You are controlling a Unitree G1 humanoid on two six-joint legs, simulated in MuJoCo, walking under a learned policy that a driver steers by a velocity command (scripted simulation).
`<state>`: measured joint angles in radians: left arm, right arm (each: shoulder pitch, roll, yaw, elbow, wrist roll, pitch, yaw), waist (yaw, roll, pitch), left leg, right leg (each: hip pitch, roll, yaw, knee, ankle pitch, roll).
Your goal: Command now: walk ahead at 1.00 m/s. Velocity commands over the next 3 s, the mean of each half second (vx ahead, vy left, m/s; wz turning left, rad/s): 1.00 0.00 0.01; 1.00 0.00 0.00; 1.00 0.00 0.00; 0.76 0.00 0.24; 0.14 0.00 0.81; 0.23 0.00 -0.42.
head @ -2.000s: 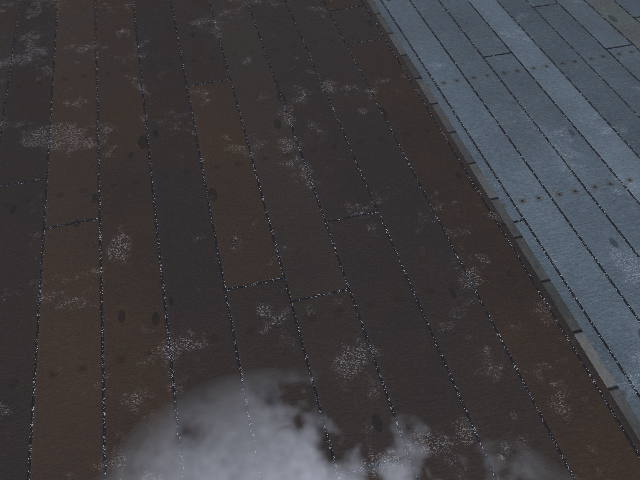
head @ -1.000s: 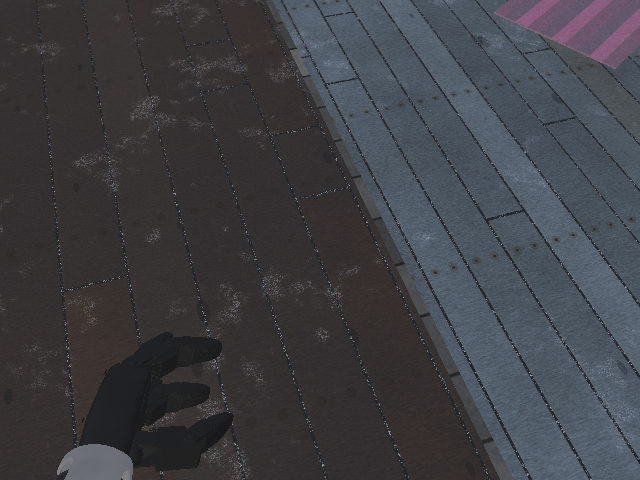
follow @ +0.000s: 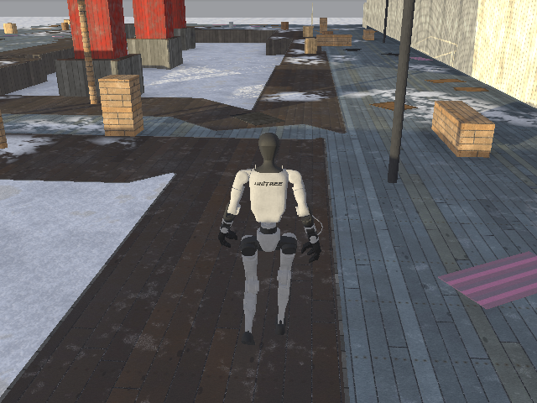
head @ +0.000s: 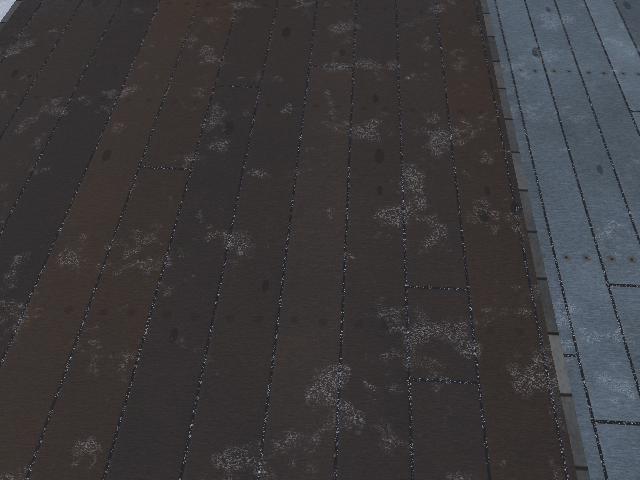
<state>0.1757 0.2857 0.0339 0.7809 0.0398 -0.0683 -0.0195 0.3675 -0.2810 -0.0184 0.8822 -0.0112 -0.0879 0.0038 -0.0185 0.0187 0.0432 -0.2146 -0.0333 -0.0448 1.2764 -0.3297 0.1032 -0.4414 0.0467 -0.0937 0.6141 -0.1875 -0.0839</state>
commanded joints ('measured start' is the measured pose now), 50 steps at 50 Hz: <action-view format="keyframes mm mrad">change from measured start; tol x32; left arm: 1 171 88 35 36 -5 -15 6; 19 411 3 5 80 -33 -25 15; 36 -249 30 -42 -131 -18 -8 -39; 41 356 199 37 40 4 0 23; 50 195 49 23 129 -28 -48 10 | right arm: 1 -47 -81 -4 -119 -21 -7 14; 13 -430 -51 24 -249 -15 11 56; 19 173 -322 -86 -84 -69 15 -13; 50 -109 -6 1 -89 -34 27 38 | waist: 1 22 -25 -54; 13 40 -32 99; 20 -123 231 -515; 34 -6 -7 123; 43 162 -236 -487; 50 -21 -54 40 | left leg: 1 -425 107 -60 63 53 2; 11 -268 127 115 -663 578 -24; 17 91 -41 161 -731 200 55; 20 713 426 -853 -986 -316 225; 25 65 235 -264 -1093 3 105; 34 24 161 29 -1344 500 80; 40 323 220 102 -667 1267 20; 43 -441 -58 -59 259 -117 2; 50 -433 169 -27 -81 80 -36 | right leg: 1 337 -281 482 -394 -192 -148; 11 223 -181 109 -689 293 -107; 16 600 -240 52 -281 1091 -49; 18 369 -198 40 306 864 -34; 20 -209 41 189 898 -264 -15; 21 -324 -45 189 899 -159 -31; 34 -58 -131 -1 0 419 6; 40 342 28 -26 -65 88 -79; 43 939 -437 981 -315 -427 -261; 50 219 -229 332 -510 -123 -139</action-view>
